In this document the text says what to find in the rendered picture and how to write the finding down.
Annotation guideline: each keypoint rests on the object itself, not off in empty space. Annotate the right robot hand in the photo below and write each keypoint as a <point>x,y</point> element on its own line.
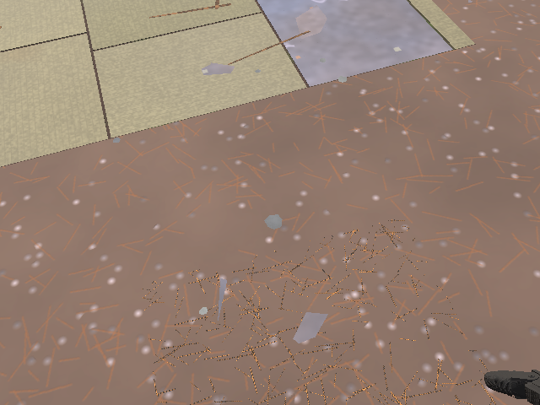
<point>523,385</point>

